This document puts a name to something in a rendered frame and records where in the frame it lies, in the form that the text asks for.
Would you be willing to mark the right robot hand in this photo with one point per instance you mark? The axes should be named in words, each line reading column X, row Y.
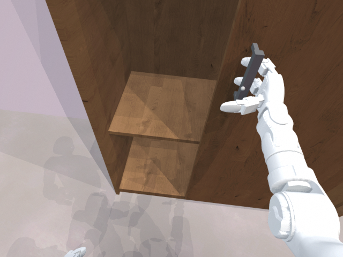
column 271, row 89

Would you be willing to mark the robot right upper arm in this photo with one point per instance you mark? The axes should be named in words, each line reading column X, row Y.
column 306, row 222

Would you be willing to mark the robot right forearm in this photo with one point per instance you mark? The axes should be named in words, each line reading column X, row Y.
column 285, row 161

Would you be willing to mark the handle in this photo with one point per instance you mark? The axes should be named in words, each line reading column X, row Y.
column 250, row 73

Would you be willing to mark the wardrobe door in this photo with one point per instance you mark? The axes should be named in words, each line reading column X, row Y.
column 336, row 195
column 304, row 40

